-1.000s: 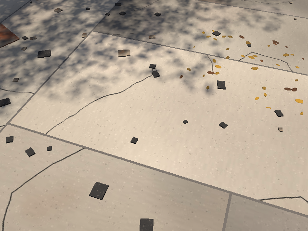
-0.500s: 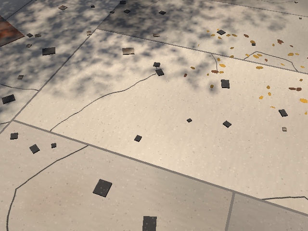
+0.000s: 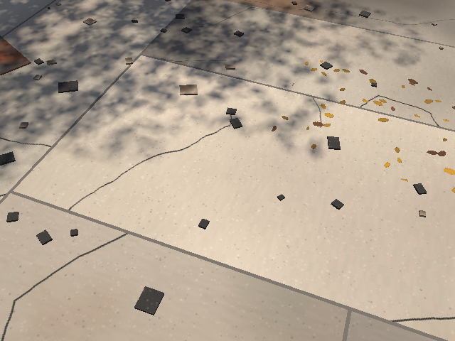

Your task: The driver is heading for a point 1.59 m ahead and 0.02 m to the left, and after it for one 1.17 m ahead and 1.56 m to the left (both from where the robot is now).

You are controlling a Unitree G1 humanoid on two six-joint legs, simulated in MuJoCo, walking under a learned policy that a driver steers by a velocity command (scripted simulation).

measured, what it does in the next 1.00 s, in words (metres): walks ahead: right foot, then left foot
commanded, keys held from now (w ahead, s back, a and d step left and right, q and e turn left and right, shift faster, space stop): w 1.00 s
